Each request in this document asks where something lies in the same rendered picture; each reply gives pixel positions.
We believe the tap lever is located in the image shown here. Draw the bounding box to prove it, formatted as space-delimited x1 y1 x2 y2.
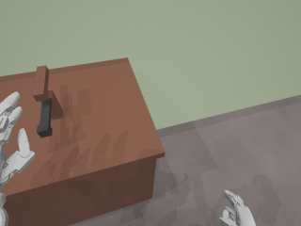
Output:
37 99 53 138

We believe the counter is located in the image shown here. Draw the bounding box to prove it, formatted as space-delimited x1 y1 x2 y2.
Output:
0 57 166 226

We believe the robot left hand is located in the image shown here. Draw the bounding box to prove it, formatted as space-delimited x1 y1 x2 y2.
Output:
0 91 35 193

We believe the robot right hand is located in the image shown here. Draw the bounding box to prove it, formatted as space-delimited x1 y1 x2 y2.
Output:
219 190 256 226

